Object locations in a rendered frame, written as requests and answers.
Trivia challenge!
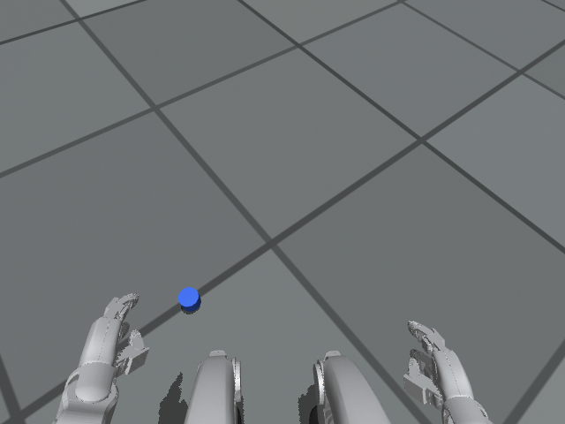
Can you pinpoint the right robot hand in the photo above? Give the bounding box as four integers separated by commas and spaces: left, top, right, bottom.
403, 321, 475, 411

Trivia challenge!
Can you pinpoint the right robot arm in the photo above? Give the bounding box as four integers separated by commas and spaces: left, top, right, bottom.
441, 397, 493, 424

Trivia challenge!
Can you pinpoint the left robot hand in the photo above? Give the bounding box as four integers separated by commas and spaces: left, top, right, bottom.
78, 292, 149, 377

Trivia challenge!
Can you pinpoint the tin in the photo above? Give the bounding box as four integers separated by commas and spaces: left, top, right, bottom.
178, 287, 201, 312

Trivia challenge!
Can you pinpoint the left robot arm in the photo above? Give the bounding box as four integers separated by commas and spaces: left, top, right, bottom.
51, 362, 119, 424

